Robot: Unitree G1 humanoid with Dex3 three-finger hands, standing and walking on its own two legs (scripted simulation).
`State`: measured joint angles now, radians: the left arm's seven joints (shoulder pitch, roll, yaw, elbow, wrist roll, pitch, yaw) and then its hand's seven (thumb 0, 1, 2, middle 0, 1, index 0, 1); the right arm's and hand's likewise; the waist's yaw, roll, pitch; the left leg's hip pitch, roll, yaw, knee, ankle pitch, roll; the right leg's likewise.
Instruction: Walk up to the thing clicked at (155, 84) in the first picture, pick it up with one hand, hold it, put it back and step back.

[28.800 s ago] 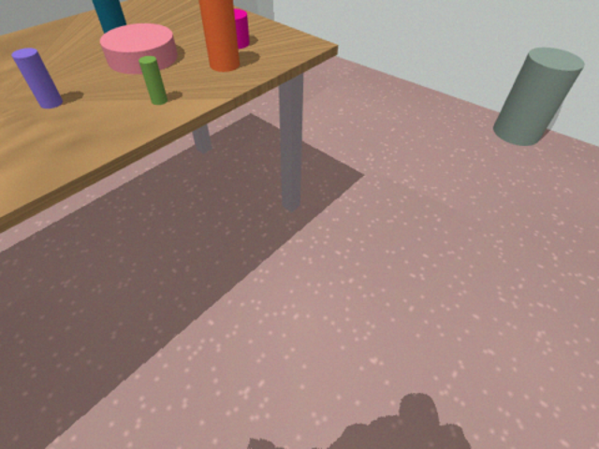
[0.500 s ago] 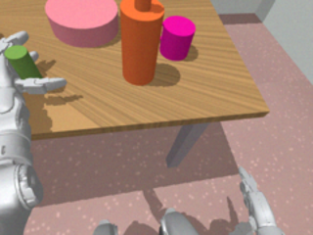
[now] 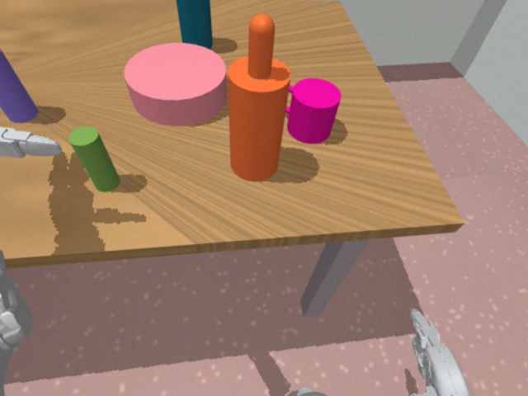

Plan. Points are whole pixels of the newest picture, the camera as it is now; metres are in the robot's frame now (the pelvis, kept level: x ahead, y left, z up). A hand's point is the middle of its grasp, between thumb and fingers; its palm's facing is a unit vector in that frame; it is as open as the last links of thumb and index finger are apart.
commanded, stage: sink last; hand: left
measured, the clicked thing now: (96, 161) +0.49 +0.22 +0.06
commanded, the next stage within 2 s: home in 1.20 s
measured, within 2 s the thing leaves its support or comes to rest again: neither
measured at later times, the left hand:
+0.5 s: hand out of the picture +0.36 +0.34 +0.14, palm faces +0.44 -0.82 -0.36, open 17.6 cm
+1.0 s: hand out of the picture +0.15 +0.24 +0.17, palm faces +0.41 -0.80 -0.44, open 17.4 cm
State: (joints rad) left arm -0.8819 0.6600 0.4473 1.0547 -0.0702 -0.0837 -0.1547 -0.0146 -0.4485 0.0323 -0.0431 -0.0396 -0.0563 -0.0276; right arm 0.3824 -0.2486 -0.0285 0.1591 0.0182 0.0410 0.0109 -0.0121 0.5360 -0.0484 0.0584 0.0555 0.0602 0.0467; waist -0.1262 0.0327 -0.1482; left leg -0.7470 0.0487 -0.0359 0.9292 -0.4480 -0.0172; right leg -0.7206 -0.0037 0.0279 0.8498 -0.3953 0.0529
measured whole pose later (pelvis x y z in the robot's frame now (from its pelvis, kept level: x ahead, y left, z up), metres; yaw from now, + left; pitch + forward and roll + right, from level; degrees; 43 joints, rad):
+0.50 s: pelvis +0.01 +0.00 +0.02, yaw +1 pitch +9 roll -2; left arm -0.30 0.54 0.38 0.49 -0.03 0.03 0.01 -0.02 -0.56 0.02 -0.07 -0.04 -0.06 -0.04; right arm 0.36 -0.27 -0.07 0.32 0.07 0.04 0.01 -0.01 0.52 -0.06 0.06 0.06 0.06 0.05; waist -0.01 0.04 -0.13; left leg -0.53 0.03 -0.03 0.79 -0.41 -0.02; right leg -0.51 -0.03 0.02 0.73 -0.37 0.05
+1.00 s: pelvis -0.01 -0.02 +0.01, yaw +3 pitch +3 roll +0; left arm 0.56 0.35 0.36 -0.47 -0.10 -0.07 0.01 -0.02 -0.53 0.00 -0.07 -0.04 -0.07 -0.04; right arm 0.41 -0.23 -0.17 0.25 0.06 0.05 -0.04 -0.01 0.52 -0.05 0.06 0.06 0.06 0.05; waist 0.07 0.06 -0.09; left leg -0.46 0.01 -0.06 0.81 -0.40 -0.04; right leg -0.46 -0.05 0.00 0.83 -0.42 0.03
